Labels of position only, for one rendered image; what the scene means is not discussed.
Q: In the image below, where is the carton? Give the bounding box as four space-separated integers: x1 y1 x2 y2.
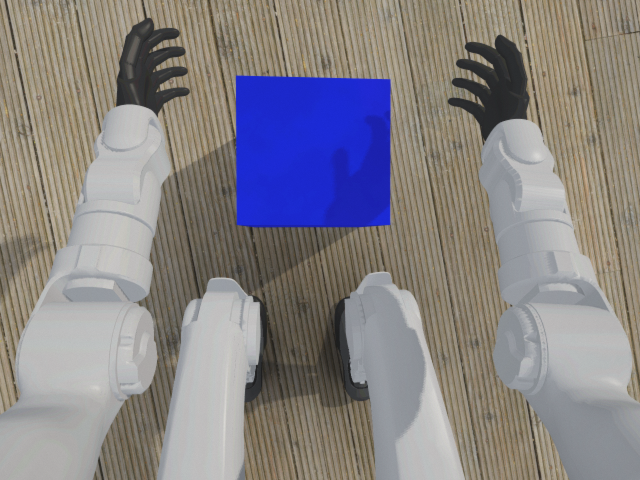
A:
236 76 391 227

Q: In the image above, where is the right robot hand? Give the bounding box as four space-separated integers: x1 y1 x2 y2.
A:
448 35 530 141

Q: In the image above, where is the right robot upper arm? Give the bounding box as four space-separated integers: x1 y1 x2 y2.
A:
493 302 640 480

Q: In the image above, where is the left robot hand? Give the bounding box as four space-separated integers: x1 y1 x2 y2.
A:
116 18 190 117

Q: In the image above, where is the right robot forearm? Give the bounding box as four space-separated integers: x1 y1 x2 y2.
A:
479 119 632 385

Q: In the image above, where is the left robot forearm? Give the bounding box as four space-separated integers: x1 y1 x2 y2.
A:
15 104 171 392

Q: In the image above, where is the right robot thigh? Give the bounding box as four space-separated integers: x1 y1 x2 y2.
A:
345 284 465 480

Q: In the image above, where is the robot right foot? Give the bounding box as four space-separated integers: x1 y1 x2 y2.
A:
334 296 370 401

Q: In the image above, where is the left robot upper arm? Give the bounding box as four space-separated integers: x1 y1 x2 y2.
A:
0 301 157 480

